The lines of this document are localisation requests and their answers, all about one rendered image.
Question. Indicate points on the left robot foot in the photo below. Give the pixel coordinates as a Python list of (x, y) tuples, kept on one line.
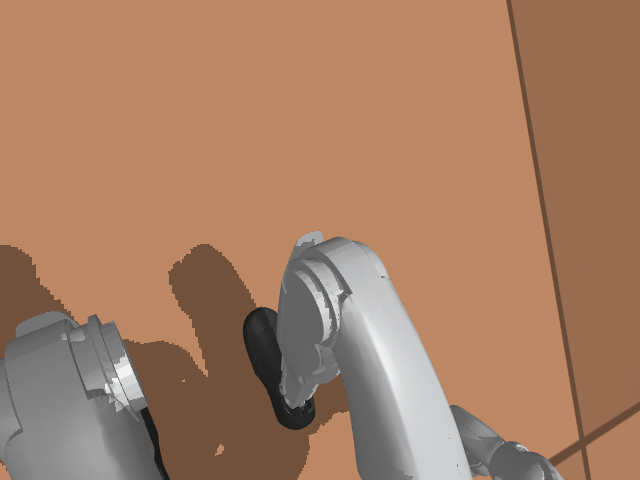
[(155, 440)]

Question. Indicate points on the right robot foot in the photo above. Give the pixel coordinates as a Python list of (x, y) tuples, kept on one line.
[(260, 338)]

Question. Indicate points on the right robot hand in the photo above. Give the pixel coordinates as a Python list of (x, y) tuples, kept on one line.
[(478, 439)]

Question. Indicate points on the right robot arm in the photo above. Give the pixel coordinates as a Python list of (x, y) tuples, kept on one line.
[(513, 461)]

